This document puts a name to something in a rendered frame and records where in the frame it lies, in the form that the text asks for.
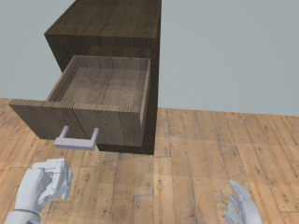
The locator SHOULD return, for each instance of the left robot forearm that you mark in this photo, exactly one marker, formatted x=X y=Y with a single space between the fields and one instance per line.
x=22 y=216

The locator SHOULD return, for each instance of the drawer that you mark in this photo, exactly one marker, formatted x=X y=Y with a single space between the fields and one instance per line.
x=104 y=92

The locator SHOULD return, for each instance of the left robot hand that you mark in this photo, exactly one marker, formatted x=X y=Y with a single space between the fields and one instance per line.
x=52 y=176

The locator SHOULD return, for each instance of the cabinet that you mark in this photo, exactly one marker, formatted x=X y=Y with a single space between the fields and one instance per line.
x=113 y=28

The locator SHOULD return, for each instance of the handle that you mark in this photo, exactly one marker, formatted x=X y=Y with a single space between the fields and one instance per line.
x=74 y=143

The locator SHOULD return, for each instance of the right robot hand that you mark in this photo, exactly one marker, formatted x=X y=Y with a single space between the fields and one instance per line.
x=247 y=211

